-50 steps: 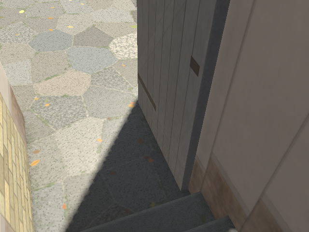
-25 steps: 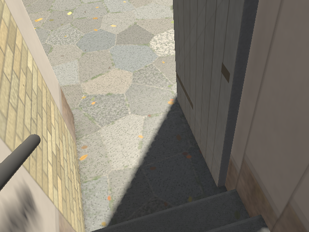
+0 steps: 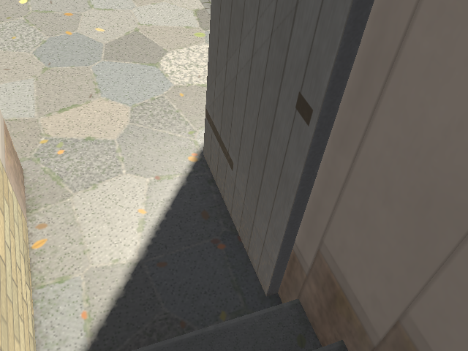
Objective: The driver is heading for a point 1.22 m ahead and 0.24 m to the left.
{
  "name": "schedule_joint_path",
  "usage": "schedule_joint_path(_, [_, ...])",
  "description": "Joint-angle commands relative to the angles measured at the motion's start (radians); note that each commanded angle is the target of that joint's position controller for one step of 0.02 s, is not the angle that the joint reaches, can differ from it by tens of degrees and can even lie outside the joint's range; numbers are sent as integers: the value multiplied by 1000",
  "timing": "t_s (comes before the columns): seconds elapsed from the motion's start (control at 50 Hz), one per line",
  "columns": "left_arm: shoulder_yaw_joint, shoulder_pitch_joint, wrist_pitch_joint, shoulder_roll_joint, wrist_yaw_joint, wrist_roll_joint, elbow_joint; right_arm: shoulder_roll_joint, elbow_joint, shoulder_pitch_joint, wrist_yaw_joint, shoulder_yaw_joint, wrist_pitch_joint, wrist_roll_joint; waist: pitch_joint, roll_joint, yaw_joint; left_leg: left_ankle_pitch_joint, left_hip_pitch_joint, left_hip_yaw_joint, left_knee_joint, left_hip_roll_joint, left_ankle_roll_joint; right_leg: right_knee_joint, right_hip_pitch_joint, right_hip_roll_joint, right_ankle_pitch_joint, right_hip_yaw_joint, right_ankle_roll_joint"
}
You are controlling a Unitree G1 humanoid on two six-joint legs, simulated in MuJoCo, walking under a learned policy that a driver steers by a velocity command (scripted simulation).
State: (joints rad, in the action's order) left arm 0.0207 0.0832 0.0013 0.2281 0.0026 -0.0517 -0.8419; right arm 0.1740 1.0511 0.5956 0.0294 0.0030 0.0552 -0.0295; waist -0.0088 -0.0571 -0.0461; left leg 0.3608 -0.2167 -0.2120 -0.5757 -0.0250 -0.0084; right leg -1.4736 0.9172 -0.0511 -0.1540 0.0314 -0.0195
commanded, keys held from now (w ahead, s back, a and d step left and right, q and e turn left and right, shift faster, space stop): w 0.98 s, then w+q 0.02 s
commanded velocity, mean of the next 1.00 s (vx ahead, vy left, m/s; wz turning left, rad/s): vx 0.47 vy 0.00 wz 0.00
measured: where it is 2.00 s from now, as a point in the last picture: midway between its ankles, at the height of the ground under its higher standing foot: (152, 294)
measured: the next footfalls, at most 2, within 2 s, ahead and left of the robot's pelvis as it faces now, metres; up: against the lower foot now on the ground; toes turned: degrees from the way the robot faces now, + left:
right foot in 0.18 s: +0.13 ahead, -0.15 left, +0.00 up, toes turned +3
left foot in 0.68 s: +0.38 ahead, +0.01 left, -0.19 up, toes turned -1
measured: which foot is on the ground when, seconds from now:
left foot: down 0.00-0.18, up 0.20-0.66, down 0.68-1.00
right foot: up 0.00-0.16, down 0.18-0.68, up 0.70-1.00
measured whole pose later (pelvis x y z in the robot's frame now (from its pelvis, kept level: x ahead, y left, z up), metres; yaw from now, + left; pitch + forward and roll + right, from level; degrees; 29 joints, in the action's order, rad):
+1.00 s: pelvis +0.48 -0.05 -0.26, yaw +4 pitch +3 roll +3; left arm -0.02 0.17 -0.06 0.18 -0.10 -0.14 -0.85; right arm 0.18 1.02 0.50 0.04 -0.02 0.14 0.02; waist -0.06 -0.02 -0.08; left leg 0.73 -0.30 -0.01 -0.98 -0.20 0.13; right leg -0.88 0.80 0.13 0.36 -0.08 0.00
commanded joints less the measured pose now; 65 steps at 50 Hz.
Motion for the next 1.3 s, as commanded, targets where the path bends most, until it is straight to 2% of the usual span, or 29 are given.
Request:
schedule_joint_path(0.02, [-9,-62,-18,4,-7,15,90,225,-207,-338,11,45,52,-2,79,194,125,0,-360,-235,358,205,192,373,-371,43,247,-79,60])
schedule_joint_path(0.08, [1,18,0,45,7,-3,80,221,-175,-279,-18,63,29,15,62,400,90,-225,-317,-68,314,166,196,359,-604,21,185,23,25])
schedule_joint_path(0.12, [0,-92,-2,47,-1,49,167,186,-154,-136,-9,48,-4,31,129,288,6,-287,-147,-96,249,165,209,721,-590,-12,-298,35,35])
schedule_joint_path(0.16, [32,242,-31,99,10,41,80,239,-119,-106,-4,67,-5,51,24,88,151,-537,-210,-55,-169,108,199,870,-991,-32,-321,29,23])
schedule_joint_path(0.2, [32,484,-64,192,21,44,56,21,-152,-97,-36,32,30,51,-4,-240,164,305,-740,-58,-699,-83,139,1039,-1262,383,-315,-697,-141])
schedule_joint_path(0.22, [51,614,-66,195,2,34,-12,161,-202,-213,-41,70,27,47,50,-141,220,265,-919,-108,-680,-97,133,1066,-1224,428,-147,-888,-247])
schedule_joint_path(0.28, [28,440,-57,83,-1,44,-4,121,-206,-287,-26,69,-6,88,105,-89,87,131,-720,-1,-619,-6,47,985,-864,307,167,-491,-187])
schedule_joint_path(0.34, [42,330,-69,89,8,58,-33,156,-215,-348,-41,86,-35,66,95,-74,7,-406,-523,-46,-555,-19,4,936,-615,203,282,-262,-164])
schedule_joint_path(0.42, [28,352,-57,31,25,85,-64,76,-292,-544,-70,42,-42,70,46,-66,30,-903,-162,103,-234,-88,39,963,-380,111,69,-121,-88])
schedule_joint_path(0.6, [15,553,-17,55,106,1,-171,50,-337,-695,-55,23,-20,66,221,43,204,-620,-385,62,220,15,46,551,-816,134,207,-257,-175])
schedule_joint_path(0.66, [12,557,-35,51,70,19,-184,111,-163,-288,-42,57,-33,70,85,189,69,-461,129,135,409,19,112,99,-606,111,422,-239,-181])
schedule_joint_path(0.7, [35,484,-31,66,66,57,-138,208,-74,49,-42,80,-31,79,-142,336,-31,-1566,876,-35,-123,336,271,-740,77,-60,-826,-28,-94])
schedule_joint_path(0.72, [8,690,-82,119,-128,-94,-155,233,-175,111,-130,79,-11,137,-588,293,-104,-1522,1208,-155,-221,374,562,-965,301,-96,-690,-266,-43])
schedule_joint_path(0.74, [43,389,-73,133,13,60,-74,271,-108,-6,-54,107,-23,58,-232,215,-58,-1056,887,-214,-11,472,533,-745,404,-12,-663,-82,-64])
schedule_joint_path(0.78, [42,298,-29,113,65,-18,-118,136,-133,-179,-10,55,-9,46,83,4,48,-554,289,-225,143,388,443,-423,236,55,-490,-88,-25])
schedule_joint_path(0.8, [-26,295,-73,-63,-65,-97,1,0,-128,-225,-58,9,28,148,85,-75,99,-424,84,-76,53,224,265,-362,337,133,-31,-203,-56])
schedule_joint_path(0.84, [-33,306,-93,-99,-147,-100,-44,-20,-200,-361,-64,10,47,71,94,-11,113,-378,-502,90,97,64,259,163,-98,171,433,-95,-88])
schedule_joint_path(0.9, [-39,358,-64,-45,-164,-86,-55,159,-176,-437,-28,15,93,97,-11,50,203,-171,-819,62,-29,-25,231,125,-605,145,542,-9,-4])
schedule_joint_path(0.94, [-27,103,-64,47,-138,-131,29,138,-96,-142,13,-3,135,49,34,59,3,-136,-109,-152,-183,113,264,398,63,206,544,-175,23])
schedule_joint_path(0.96, [25,-57,-93,104,0,-5,51,137,-2,14,12,21,103,12,56,56,-87,-212,118,-244,-163,104,277,705,128,140,534,-114,43])
schedule_joint_path(0.98, [-68,-109,-79,-32,-88,-100,103,29,-43,43,36,-34,111,51,103,90,-117,-139,234,-260,-341,130,271,734,320,227,535,-189,48])
schedule_joint_path(1.0, [-72,-121,-69,-70,-115,-102,105,2,-29,72,32,-37,88,20,79,18,-135,-59,178,-200,-372,85,276,983,168,199,557,-128,35])
schedule_joint_path(1.06, [-86,8,-51,-55,-132,-84,172,167,-63,-66,-67,-5,50,86,113,74,13,-29,-573,-159,-388,-33,276,716,-707,69,443,55,31])
schedule_joint_path(1.08, [-4,216,-42,81,-13,130,25,94,-40,-54,-57,10,3,61,75,82,52,5,-279,12,-465,-81,238,1171,-780,107,586,-31,53])
schedule_joint_path(1.12, [55,472,-43,203,41,75,-71,114,15,2,-41,24,-38,68,41,159,129,378,-477,42,-1015,-156,209,1124,-1160,262,596,-151,75])
schedule_joint_path(1.14, [60,565,-56,236,29,11,-63,60,-20,103,-22,22,-50,8,-143,-29,80,647,-620,146,-1425,-163,153,814,-1406,438,1107,-176,50])
schedule_joint_path(1.18, [73,540,-75,182,27,57,-30,77,-116,-100,-10,4,-61,53,-253,-159,128,434,-920,181,-1515,-33,103,817,-1376,586,587,-366,-182])
schedule_joint_path(1.22, [61,453,-70,141,56,55,-21,121,-163,-281,-9,29,-102,122,-47,-92,96,221,-862,167,-1521,-5,84,1032,-932,590,31,-448,-253])
schedule_joint_path(1.3, [32,289,-102,92,98,78,-27,30,-240,-396,-40,5,-166,97,176,-38,-17,-346,-593,105,-850,19,-20,1056,-356,432,175,-82,-140])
